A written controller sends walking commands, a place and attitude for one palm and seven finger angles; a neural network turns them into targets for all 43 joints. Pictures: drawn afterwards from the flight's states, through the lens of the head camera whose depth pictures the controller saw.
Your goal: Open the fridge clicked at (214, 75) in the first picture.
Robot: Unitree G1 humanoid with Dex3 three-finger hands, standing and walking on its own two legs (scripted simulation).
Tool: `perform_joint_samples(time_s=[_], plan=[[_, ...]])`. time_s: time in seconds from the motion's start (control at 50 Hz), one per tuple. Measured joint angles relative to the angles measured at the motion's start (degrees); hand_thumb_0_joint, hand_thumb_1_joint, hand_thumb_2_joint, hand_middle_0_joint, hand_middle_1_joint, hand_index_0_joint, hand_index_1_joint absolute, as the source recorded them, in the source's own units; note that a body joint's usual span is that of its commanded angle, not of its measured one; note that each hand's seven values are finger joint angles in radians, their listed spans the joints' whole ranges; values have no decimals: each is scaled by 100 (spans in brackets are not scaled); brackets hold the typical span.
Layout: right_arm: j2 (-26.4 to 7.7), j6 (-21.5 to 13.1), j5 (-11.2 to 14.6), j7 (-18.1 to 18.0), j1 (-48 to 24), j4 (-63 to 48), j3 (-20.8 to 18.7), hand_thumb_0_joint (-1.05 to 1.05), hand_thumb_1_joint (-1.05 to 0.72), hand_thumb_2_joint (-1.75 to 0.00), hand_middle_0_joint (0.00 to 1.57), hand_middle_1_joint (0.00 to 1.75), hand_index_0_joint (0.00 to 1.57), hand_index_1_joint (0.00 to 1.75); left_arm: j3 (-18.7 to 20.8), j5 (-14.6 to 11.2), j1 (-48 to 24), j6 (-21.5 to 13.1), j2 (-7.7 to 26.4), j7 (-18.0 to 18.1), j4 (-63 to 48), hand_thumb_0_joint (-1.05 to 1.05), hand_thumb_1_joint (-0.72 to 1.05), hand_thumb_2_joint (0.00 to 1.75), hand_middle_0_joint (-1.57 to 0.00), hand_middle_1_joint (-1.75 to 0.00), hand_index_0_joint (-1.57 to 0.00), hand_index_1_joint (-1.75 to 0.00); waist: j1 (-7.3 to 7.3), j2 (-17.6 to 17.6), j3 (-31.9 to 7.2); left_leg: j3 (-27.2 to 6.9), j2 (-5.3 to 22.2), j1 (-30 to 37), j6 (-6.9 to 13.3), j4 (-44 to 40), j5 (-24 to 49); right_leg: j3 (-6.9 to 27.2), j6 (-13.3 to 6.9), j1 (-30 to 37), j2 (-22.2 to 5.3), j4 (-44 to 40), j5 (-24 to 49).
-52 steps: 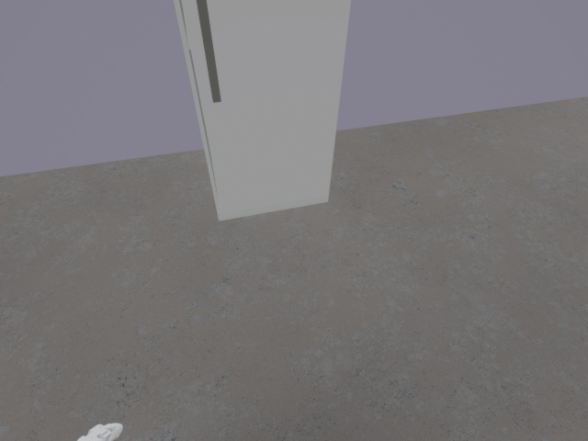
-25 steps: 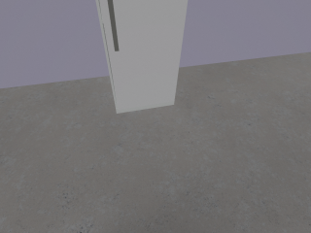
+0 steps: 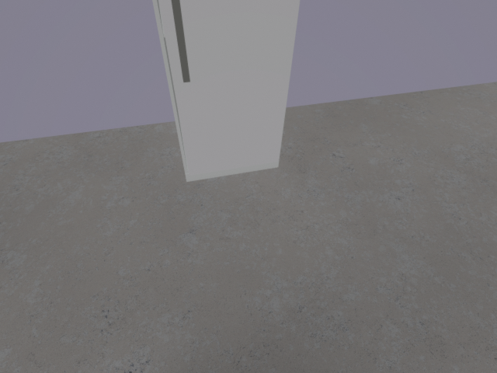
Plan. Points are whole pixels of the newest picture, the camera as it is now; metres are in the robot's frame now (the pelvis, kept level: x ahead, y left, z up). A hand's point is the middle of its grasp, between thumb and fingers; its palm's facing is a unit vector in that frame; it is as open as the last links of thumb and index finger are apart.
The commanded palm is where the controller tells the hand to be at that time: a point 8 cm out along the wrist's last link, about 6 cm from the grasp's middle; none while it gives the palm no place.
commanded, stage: look at it before walking up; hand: left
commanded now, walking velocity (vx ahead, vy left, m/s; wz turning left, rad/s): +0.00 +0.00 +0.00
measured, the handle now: (178, 21) +1.15 +0.31 +0.10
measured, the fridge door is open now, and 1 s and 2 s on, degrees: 0 0 0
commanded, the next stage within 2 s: walk to a spot facing it in 0.40 s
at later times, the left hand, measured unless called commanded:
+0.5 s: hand out of the picture +0.09 +0.24 -0.15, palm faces -0.03 -0.94 -0.33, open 7.4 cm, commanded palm none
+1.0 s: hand out of the picture +0.14 +0.15 -0.19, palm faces -0.14 -0.97 -0.18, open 7.4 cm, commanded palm none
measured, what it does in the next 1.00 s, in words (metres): walks ahead: right foot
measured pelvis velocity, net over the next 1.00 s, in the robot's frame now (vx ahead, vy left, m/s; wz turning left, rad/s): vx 0.12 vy -0.03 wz -0.13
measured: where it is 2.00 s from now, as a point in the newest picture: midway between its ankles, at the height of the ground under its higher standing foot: (267, 319)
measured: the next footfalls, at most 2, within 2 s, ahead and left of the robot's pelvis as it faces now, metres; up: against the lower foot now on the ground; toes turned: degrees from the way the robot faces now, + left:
right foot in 1.00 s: +0.18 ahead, -0.14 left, +0.00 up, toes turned -13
left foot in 1.46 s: +0.50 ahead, +0.04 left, +0.00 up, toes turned +0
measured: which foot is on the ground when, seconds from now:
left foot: down 0.00-1.00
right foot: down 0.00-0.82, up 0.84-0.98, down 1.00-1.00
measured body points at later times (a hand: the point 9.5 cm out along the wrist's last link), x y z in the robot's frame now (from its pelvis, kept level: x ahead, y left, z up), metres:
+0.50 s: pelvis +0.01 +0.00 +0.00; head +0.01 +0.00 +0.45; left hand +0.09 +0.29 -0.13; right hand +0.09 -0.30 -0.13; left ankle +0.02 +0.12 -0.74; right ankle +0.01 -0.12 -0.74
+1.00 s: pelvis +0.12 -0.03 -0.02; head +0.14 -0.05 +0.43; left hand +0.15 +0.20 -0.17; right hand +0.00 -0.24 -0.18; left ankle +0.02 +0.12 -0.74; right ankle +0.13 -0.13 -0.74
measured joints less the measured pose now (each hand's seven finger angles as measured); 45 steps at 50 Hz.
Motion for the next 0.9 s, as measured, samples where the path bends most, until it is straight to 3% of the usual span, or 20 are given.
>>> perform_joint_samples(time_s=[0.58,0.7,0.82,0.9], plan=[[10,26,-19,-43,-85,37,31,1,-90,-90,21,30,20,30,1,-6,16,4,-48,57,21,0,91,90,-20,-29,-20,-30,26,15,-55,26,48,194,-39,-100,-78,24,-20,183,45,-112,-58],[327,95,-88,8,356,29,29,1,-91,-90,20,30,20,30,38,47,578,114,-338,-39,30,0,91,90,-20,-29,-20,-30,71,6,-330,191,129,65,-8,492,-822,182,-90,37,130,347,-515],[660,-26,-78,2,907,65,-10,1,-91,-90,20,30,20,30,106,43,1166,78,-665,-108,86,0,91,90,-20,-29,-20,-30,57,-88,-278,382,171,38,6,973,-1121,357,-167,-169,178,1070,-1048],[845,-211,-71,-58,1263,94,-86,1,-91,-90,21,30,20,30,132,56,1304,104,-848,-123,176,0,91,90,-20,-29,-20,-30,-40,-133,-148,663,199,393,-34,748,-1304,28,-204,-774,55,2346,-1564]])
